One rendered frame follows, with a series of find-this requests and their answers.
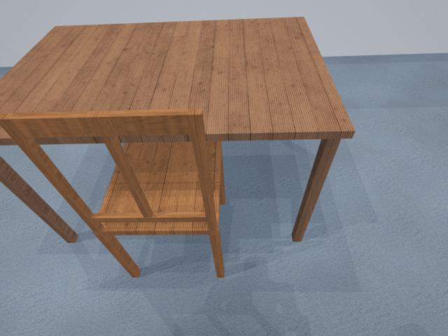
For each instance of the chair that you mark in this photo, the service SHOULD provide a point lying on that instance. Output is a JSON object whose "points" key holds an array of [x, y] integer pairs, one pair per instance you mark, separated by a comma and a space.
{"points": [[159, 188]]}

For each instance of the table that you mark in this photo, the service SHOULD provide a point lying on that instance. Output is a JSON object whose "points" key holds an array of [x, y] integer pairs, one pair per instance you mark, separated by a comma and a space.
{"points": [[254, 79]]}

